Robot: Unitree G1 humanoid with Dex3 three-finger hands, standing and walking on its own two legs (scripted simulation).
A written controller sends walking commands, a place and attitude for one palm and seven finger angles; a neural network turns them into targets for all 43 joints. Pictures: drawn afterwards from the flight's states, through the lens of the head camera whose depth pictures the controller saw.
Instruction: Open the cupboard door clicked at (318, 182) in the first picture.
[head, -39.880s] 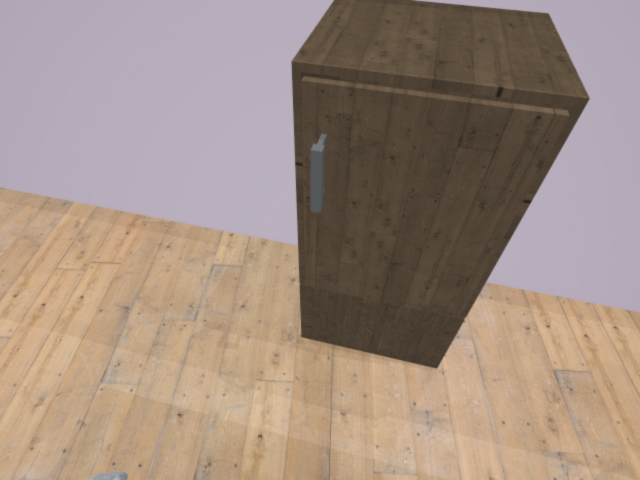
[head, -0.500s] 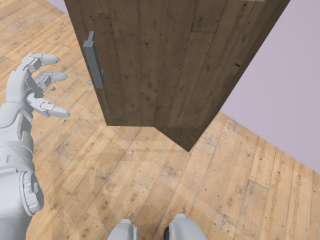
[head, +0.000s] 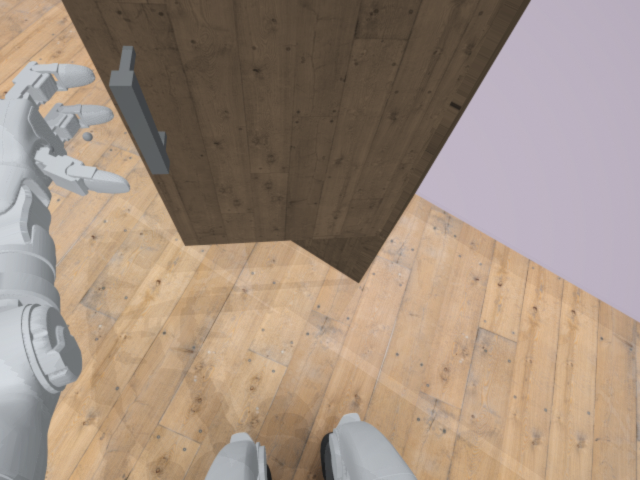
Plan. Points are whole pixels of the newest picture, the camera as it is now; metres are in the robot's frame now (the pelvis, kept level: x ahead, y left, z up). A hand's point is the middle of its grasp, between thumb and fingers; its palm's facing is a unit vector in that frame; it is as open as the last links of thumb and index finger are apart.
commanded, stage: move the hooked fingers beside the handle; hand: left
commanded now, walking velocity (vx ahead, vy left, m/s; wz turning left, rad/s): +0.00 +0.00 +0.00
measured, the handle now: (145, 116) +0.54 +0.17 +0.07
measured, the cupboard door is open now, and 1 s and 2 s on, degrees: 39 39 39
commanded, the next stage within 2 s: slide the fingers in behind the handle in 0.66 s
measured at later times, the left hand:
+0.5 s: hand (79, 157) +0.47 +0.23 +0.08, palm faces +0.02 -1.00 +0.00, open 14.0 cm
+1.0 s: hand (82, 153) +0.48 +0.23 +0.07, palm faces -0.01 -1.00 +0.02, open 14.0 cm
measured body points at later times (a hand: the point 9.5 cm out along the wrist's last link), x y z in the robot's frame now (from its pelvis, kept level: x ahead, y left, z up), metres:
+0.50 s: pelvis +0.00 -0.01 +0.00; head +0.11 +0.02 +0.44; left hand +0.47 +0.28 +0.08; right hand +0.04 -0.27 -0.10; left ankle -0.02 +0.08 -0.67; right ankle +0.02 -0.12 -0.67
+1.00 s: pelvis -0.01 +0.00 +0.00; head +0.12 +0.03 +0.43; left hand +0.48 +0.28 +0.07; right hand -0.01 -0.27 -0.10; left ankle -0.02 +0.08 -0.67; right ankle +0.02 -0.12 -0.67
